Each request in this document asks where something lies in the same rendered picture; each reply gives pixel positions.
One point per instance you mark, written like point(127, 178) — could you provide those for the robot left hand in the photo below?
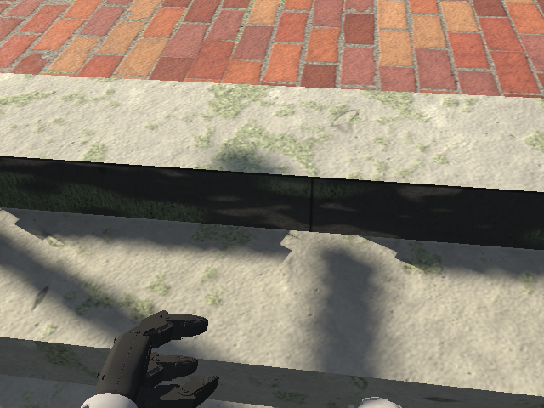
point(131, 370)

